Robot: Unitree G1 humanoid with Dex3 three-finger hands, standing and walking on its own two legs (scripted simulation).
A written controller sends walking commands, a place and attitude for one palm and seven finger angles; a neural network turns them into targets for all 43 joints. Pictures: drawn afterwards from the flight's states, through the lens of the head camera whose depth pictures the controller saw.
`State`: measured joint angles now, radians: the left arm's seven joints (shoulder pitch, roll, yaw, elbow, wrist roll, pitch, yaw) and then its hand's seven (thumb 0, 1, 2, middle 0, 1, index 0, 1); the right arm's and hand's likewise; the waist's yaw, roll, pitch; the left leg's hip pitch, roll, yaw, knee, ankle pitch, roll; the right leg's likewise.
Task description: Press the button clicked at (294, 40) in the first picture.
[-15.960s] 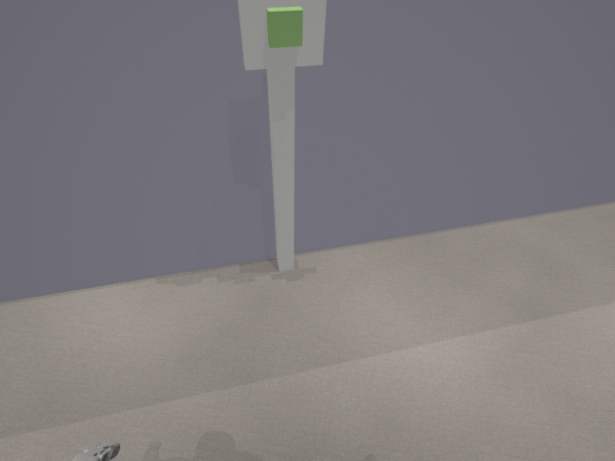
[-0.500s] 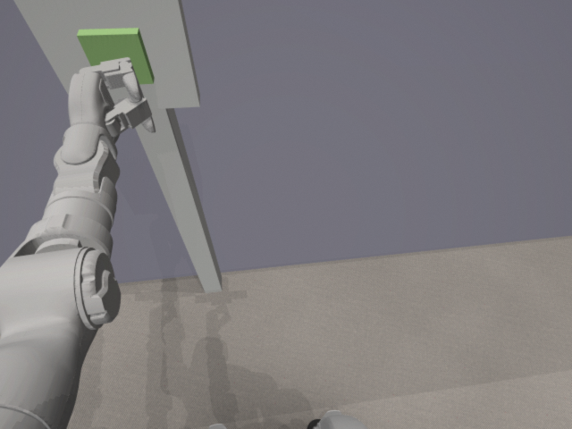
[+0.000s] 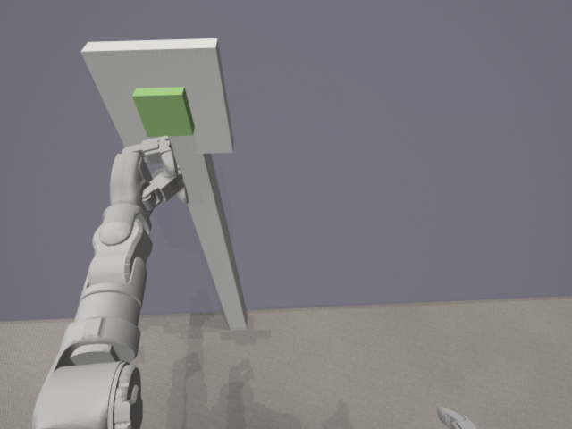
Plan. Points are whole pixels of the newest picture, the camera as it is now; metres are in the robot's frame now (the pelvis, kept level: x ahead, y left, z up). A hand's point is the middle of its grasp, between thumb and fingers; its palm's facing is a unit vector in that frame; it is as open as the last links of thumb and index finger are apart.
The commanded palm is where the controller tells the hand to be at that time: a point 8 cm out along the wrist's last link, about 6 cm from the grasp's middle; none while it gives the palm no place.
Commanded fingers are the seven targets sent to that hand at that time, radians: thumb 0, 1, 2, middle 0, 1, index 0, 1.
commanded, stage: pull the fist back off the button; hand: left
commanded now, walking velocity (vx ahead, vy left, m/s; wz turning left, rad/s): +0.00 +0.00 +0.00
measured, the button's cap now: (166, 111) +0.53 +0.20 +0.18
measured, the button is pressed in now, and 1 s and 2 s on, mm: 0 0 0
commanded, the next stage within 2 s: draw the hand back to the body in 0.16 s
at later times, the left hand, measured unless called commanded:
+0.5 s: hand (167, 202) +0.36 +0.16 +0.15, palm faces +0.07 -1.00 +0.00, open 3.1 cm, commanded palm +0.32 +0.22 +0.15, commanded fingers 0.00 0.90 0.90 -1.30 -1.50 -1.30 -1.50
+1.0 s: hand (86, 285) +0.24 +0.21 +0.16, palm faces +0.31 -0.92 -0.22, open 3.1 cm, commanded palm +0.20 +0.25 +0.17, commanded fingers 0.00 0.90 0.90 -1.30 -1.50 -1.30 -1.50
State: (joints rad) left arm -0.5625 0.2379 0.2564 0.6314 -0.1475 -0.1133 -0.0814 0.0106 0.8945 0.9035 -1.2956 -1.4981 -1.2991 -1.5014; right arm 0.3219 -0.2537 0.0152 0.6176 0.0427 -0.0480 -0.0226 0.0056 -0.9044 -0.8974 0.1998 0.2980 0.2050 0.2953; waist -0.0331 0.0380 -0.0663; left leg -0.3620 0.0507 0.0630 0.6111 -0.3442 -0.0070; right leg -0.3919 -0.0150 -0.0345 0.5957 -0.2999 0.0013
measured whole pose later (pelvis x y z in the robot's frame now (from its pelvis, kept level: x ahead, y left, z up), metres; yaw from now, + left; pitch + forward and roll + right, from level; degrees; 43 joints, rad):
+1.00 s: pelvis -0.02 +0.00 +0.02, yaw +2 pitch -5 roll +0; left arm 0.13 0.26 0.16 -0.17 -0.07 -0.05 0.06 0.01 0.89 0.90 -1.30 -1.50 -1.30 -1.50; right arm 0.16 -0.23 0.06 0.62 0.00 -0.10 -0.08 0.01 -0.90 -0.90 0.20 0.30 0.21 0.30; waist 0.06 0.05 0.03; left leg -0.09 0.03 0.04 0.41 -0.24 -0.01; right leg -0.10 -0.02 -0.06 0.39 -0.20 0.00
